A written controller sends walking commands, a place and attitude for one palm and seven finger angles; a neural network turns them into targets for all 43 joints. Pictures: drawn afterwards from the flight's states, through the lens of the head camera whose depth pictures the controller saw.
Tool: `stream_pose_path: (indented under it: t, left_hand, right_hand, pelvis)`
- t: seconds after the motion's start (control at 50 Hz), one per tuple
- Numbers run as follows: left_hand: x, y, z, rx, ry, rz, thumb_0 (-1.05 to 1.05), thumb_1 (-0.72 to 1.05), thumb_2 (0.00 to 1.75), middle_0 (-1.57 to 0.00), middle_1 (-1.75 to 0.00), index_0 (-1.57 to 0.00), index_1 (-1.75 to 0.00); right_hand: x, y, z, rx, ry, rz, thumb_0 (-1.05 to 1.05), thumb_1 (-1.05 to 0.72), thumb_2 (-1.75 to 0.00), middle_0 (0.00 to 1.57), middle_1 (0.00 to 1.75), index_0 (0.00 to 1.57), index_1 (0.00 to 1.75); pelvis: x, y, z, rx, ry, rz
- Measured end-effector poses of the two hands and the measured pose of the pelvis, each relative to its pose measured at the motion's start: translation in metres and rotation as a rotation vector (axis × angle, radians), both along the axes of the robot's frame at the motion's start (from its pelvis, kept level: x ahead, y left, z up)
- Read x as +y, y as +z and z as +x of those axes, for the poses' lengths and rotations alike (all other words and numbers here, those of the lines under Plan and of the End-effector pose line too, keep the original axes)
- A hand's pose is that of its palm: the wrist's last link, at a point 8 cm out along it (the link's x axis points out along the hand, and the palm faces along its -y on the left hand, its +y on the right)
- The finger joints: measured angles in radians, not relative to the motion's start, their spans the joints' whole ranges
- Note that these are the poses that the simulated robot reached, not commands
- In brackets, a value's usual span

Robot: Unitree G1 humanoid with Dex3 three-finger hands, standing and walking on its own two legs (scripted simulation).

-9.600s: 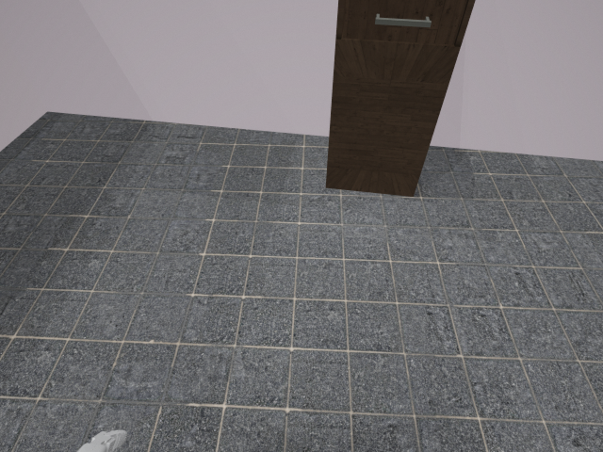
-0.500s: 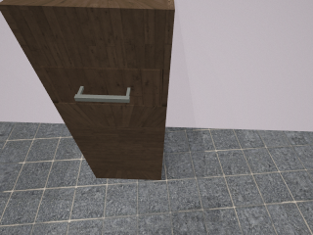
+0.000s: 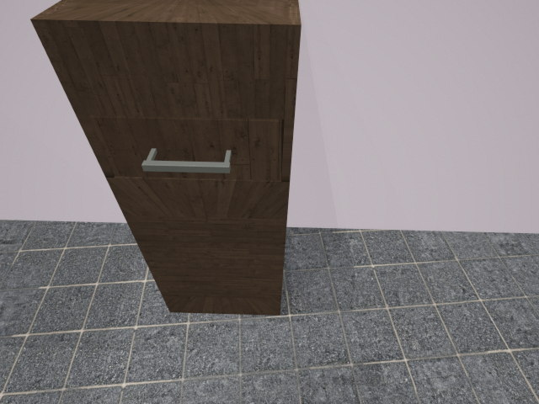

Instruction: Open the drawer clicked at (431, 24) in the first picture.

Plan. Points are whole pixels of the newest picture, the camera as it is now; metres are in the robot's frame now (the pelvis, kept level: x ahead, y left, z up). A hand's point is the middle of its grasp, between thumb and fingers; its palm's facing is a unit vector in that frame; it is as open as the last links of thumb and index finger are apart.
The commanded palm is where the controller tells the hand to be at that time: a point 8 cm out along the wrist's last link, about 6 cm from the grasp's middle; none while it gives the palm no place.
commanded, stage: look again from close up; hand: left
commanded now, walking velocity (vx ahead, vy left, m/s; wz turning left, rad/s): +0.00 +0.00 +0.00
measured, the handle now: (188, 160) +0.57 +0.21 +0.04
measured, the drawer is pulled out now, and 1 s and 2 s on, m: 0.00 0.00 0.00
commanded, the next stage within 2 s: shuffle to correct the standing spot in 0.04 s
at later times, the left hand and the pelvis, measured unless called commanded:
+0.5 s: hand out of the picture -0.03 +0.15 -0.18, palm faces +0.08 -0.99 -0.13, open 7.4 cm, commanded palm none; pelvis +0.02 +0.00 -0.01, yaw +0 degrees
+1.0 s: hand out of the picture +0.07 +0.17 -0.17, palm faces +0.05 -0.97 -0.23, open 7.3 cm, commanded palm none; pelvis +0.05 -0.01 +0.00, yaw +0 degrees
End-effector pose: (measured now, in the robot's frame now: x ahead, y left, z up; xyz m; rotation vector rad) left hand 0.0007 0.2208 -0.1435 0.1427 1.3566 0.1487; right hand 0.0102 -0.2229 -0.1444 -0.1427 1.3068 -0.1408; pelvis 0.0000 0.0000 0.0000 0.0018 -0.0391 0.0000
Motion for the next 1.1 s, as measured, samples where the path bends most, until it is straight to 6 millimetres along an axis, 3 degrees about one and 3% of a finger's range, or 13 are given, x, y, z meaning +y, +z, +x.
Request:
stream_pose_path:
  t: [0.26, 0.4, 0.54, 0.68, 0.74, 0.84, 1.1]
  left_hand:
    - [-0.012, -0.001, -0.031, 0.055, 0.024, -0.016, 0.01, 0.91, 0.9, -0.2, -0.3, -0.2, -0.3]
    - [-0.019, -0.007, -0.038, 0.078, 0.059, -0.039, 0.01, 0.91, 0.9, -0.2, -0.3, -0.2, -0.3]
    - [-0.02, -0.014, -0.028, 0.119, 0.071, -0.064, 0.01, 0.91, 0.9, -0.2, -0.3, -0.2, -0.3]
    - [-0.025, -0.008, 0.031, 0.046, 0.043, -0.026, 0.01, 0.91, 0.9, -0.2, -0.3, -0.2, -0.3]
    - [-0.021, -0.004, 0.044, 0.025, 0.045, 0.002, 0.02, 0.93, 0.9, -0.2, -0.3, -0.2, -0.3]
    - [-0.011, -0.006, 0.055, 0.022, 0.063, 0.013, 0.03, 0.94, 0.9, -0.2, -0.3, -0.2, -0.3]
    - [0.001, 0.006, 0.066, -0.08, -0.018, 0.062, 0.01, 0.92, 0.9, -0.2, -0.3, -0.2, -0.3]
  right_hand:
    - [0.009, -0.005, -0.057, 0.135, -0.024, 0.043, 0.0, -0.91, -0.9, 0.2, 0.3, 0.2, 0.3]
    - [0.004, -0.007, -0.062, 0.178, -0.031, 0.033, 0.0, -0.91, -0.9, 0.2, 0.3, 0.2, 0.3]
    - [0.008, -0.007, -0.039, 0.154, -0.046, 0.018, 0.0, -0.91, -0.9, 0.2, 0.3, 0.2, 0.3]
    - [0.012, -0.015, -0.011, 0.164, -0.065, 0.05, 0.0, -0.91, -0.9, 0.2, 0.3, 0.2, 0.3]
    - [0.013, -0.013, 0.01, 0.156, -0.059, 0.053, 0.0, -0.91, -0.9, 0.2, 0.3, 0.2, 0.3]
    - [0.007, -0.011, 0.042, 0.102, -0.028, 0.014, 0.02, -0.92, -0.9, 0.2, 0.3, 0.2, 0.3]
    - [-0.024, -0.002, 0.072, -0.08, 0.0, -0.022, 0.01, -0.92, -0.9, 0.2, 0.3, 0.2, 0.3]
  pelvis:
    - [-0.006, 0.0, -0.009, 0.005, 0.002, 0.003]
    - [-0.008, -0.006, 0.003, 0.016, 0.005, -0.001]
    - [-0.004, -0.01, 0.027, 0.032, -0.002, 0.002]
    - [-0.012, -0.011, 0.055, 0.036, -0.004, 0.002]
    - [-0.013, -0.007, 0.06, 0.035, 0.017, 0.002]
    - [-0.009, -0.007, 0.061, 0.023, 0.017, 0.007]
    - [-0.014, -0.007, 0.033, 0.026, 0.011, 0.014]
